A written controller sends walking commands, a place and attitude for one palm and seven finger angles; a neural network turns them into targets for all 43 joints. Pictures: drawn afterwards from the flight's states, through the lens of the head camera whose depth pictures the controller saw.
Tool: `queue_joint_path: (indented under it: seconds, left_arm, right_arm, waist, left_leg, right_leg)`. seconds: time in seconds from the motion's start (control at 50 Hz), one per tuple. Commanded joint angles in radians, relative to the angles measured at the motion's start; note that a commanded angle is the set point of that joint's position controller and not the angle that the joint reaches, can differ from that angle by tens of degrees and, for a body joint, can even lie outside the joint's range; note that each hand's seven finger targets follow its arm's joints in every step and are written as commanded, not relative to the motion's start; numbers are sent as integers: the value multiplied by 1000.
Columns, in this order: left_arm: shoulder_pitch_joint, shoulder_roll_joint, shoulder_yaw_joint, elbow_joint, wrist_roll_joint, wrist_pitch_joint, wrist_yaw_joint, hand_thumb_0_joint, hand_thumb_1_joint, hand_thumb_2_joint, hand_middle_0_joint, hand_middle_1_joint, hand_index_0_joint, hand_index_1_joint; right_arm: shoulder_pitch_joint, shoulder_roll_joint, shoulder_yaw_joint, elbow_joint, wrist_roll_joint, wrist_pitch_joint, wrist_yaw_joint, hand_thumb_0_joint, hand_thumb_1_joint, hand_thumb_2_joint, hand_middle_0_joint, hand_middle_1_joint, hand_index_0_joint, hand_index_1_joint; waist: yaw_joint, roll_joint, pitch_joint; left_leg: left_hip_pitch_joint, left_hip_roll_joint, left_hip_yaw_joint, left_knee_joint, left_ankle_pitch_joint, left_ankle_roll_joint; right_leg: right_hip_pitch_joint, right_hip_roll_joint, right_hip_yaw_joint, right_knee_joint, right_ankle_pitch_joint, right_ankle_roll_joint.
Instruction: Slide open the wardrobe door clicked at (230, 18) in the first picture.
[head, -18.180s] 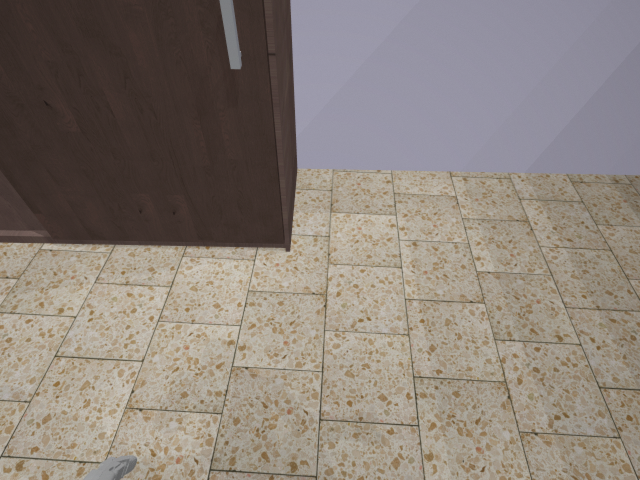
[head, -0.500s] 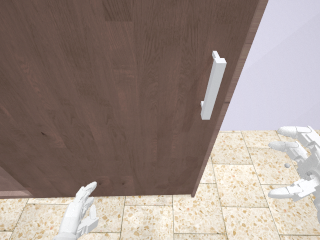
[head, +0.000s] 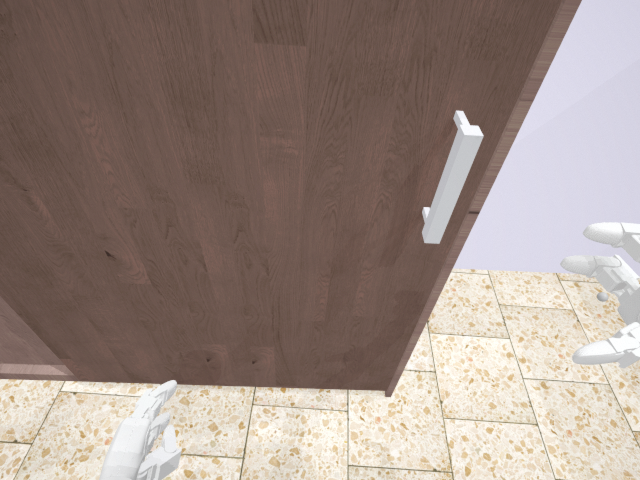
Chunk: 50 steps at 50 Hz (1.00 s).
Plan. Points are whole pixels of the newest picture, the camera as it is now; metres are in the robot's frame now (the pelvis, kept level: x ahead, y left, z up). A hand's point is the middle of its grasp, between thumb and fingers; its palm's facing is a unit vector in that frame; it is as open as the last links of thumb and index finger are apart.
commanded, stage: raise the hand with hooked fingers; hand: right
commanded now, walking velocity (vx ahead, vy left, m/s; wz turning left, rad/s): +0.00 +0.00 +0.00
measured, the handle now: (444, 181) +0.50 -0.17 +0.13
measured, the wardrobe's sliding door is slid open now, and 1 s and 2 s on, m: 0.00 0.00 0.00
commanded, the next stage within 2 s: move the hooked fingers beside the handle in 0.28 s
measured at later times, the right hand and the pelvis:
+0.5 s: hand (599, 302) +0.28 -0.27 +0.16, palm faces +0.09 +0.99 -0.07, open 14.0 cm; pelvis -0.01 +0.00 +0.00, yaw +0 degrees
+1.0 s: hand (559, 261) +0.34 -0.26 +0.15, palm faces +0.05 +1.00 -0.04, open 14.0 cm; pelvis +0.00 +0.00 +0.00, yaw +1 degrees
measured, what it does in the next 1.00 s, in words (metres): stands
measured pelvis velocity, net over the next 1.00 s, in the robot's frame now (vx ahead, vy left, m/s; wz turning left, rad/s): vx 0.00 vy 0.00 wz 0.01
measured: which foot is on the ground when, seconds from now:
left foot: down 0.00-1.00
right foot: down 0.00-1.00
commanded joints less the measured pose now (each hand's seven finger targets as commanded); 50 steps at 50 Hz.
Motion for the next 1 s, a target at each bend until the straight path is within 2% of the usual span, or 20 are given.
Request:
queue_joint_path:
  seconds: [0.0,0.08,0.1,0.18,0.26,0.38,0.42,0.44,0.48,0.5,0.56,0.58,0.62,0.68,0.78,0.82,0.88,0.92,0.94,0.98]
  left_arm:
    - [-117,103,43,-178,-2,-61,7,0,900,900,-200,-300,-200,-300]
    - [-106,100,42,-167,-5,-66,17,0,900,900,-200,-300,-200,-300]
    - [-105,103,42,-166,-4,-64,18,0,900,900,-200,-300,-200,-300]
    - [-113,98,41,-167,-7,-71,23,0,900,900,-200,-300,-200,-300]
    - [-107,103,37,-160,-8,-67,23,0,900,900,-200,-300,-200,-300]
    - [-115,106,39,-161,-12,-64,22,0,900,900,-200,-300,-200,-300]
    - [-120,102,37,-162,-10,-65,23,0,900,900,-200,-300,-200,-300]
    - [-109,103,40,-156,-9,-65,26,0,900,900,-200,-300,-200,-300]
    - [-105,104,36,-152,-11,-64,31,0,900,900,-200,-300,-200,-300]
    - [-103,105,37,-147,-9,-63,31,0,900,900,-200,-300,-200,-300]
    - [-100,105,37,-144,-11,-60,34,0,900,900,-200,-300,-200,-300]
    - [-98,104,39,-149,-9,-64,34,0,900,900,-200,-300,-200,-300]
    - [-91,108,37,-144,-7,-55,31,0,900,900,-200,-300,-200,-300]
    - [-85,113,39,-144,-6,-48,29,0,900,900,-200,-300,-200,-300]
    - [-75,111,43,-154,-5,-45,26,0,900,900,-200,-300,-200,-300]
    - [-64,114,43,-148,-5,-39,24,0,900,900,-200,-300,-200,-300]
    - [-58,117,46,-145,-5,-38,26,0,900,900,-200,-300,-200,-300]
    - [-57,116,44,-148,-5,-35,25,0,900,900,-200,-300,-200,-300]
    - [-49,117,46,-142,-3,-34,27,0,900,900,-200,-300,-200,-300]
    - [-43,115,46,-138,-3,-31,27,0,900,900,-200,-300,-200,-300]
  right_arm:
    - [-259,-302,-130,-269,22,-81,-38,0,500,-300,300,1200,300,1200]
    - [-258,-271,-99,-236,5,-86,-52,0,500,-300,300,1200,300,1200]
    - [-255,-277,-99,-231,5,-82,-52,0,500,-300,300,1200,300,1200]
    - [-278,-275,-91,-254,1,-86,-48,0,500,-300,300,1200,300,1200]
    - [-255,-257,-78,-196,8,-77,-34,0,500,-300,300,1200,300,1200]
    - [-278,-272,-82,-187,8,-70,-33,0,500,-300,300,1200,300,1200]
    - [-345,-249,-47,-213,8,-81,-34,0,500,-300,300,1200,300,1200]
    - [-335,-269,-69,-180,6,-83,-40,0,500,-300,300,1200,300,1200]
    - [-384,-240,-28,-164,-5,-89,-44,0,500,-300,300,1200,300,1200]
    - [-406,-259,-34,-149,-7,-91,-46,0,500,-300,300,1200,300,1200]
    - [-458,-244,-8,-127,-24,-98,-52,0,500,-300,300,1200,300,1200]
    - [-457,-248,-16,-131,-25,-104,-55,0,500,-300,300,1200,300,1200]
    - [-441,-282,-46,-89,-28,-103,-58,0,500,-300,300,1200,300,1200]
    - [-437,-286,-57,-31,-29,-103,-58,0,500,-300,300,1200,300,1200]
    - [-494,-269,-33,-52,-33,-118,-59,0,500,-300,300,1200,300,1200]
    - [-483,-266,-31,-18,-32,-115,-58,0,500,-300,300,1200,300,1200]
    - [-507,-252,-15,-7,-38,-117,-66,0,500,-300,300,1200,300,1200]
    - [-555,-253,-3,-26,-43,-124,-70,0,500,-300,300,1200,300,1200]
    - [-563,-281,-26,-16,-47,-127,-78,0,500,-300,300,1200,300,1200]
    - [-557,-253,-10,4,-46,-133,-81,0,500,-300,300,1200,300,1200]
  waist:
    - [-22,-30,-201]
    - [-6,-51,-161]
    - [-8,-19,-149]
    - [-6,-69,-183]
    - [0,-2,-148]
    - [2,-4,-146]
    - [9,-31,-169]
    - [9,-6,-174]
    - [21,-14,-158]
    - [19,1,-147]
    - [26,-42,-163]
    - [18,-54,-185]
    - [13,-13,-195]
    - [10,-10,-179]
    - [12,-49,-227]
    - [15,2,-220]
    - [19,-17,-211]
    - [20,-48,-242]
    - [21,-29,-248]
    - [23,-9,-248]
  left_leg:
    - [310,20,-88,-46,90,-5]
    - [276,20,-87,-58,59,-9]
    - [283,20,-94,-66,39,-9]
    - [294,23,-93,-64,54,-9]
    - [277,17,-88,-68,41,-13]
    - [263,23,-98,-71,-1,-14]
    - [269,24,-109,-70,4,-12]
    - [272,22,-102,-67,11,-13]
    - [249,18,-86,-62,17,-15]
    - [256,19,-97,-68,8,-12]
    - [247,21,-88,-62,15,-11]
    - [258,22,-84,-52,37,-9]
    - [285,21,-89,-51,59,-6]
    - [268,22,-83,-46,65,-6]
    - [271,19,-75,-28,127,-2]
    - [273,16,-81,-31,136,-5]
    - [244,17,-72,-30,118,-4]
    - [260,16,-78,-27,132,-1]
    - [265,16,-77,-27,138,-2]
    - [264,16,-75,-26,153,-3]
  right_leg:
    - [-171,-12,36,-102,315,10]
    - [-173,-13,32,-114,278,8]
    - [-182,-16,34,-113,267,7]
    - [-160,-11,34,-114,274,6]
    - [-181,-14,38,-117,258,5]
    - [-191,-14,37,-106,240,4]
    - [-173,-14,36,-106,241,7]
    - [-179,-14,39,-103,246,6]
    - [-179,-12,40,-111,242,6]
    - [-186,-16,42,-109,237,7]
    - [-176,-11,38,-115,239,8]
    - [-168,-11,42,-116,253,10]
    - [-188,-13,38,-115,270,9]
    - [-207,-13,35,-115,269,10]
    - [-174,-12,32,-114,321,17]
    - [-188,-15,25,-111,317,12]
    - [-188,-15,33,-117,309,17]
    - [-170,-13,29,-117,324,18]
    - [-174,-14,32,-116,328,19]
    - [-177,-14,30,-117,337,19]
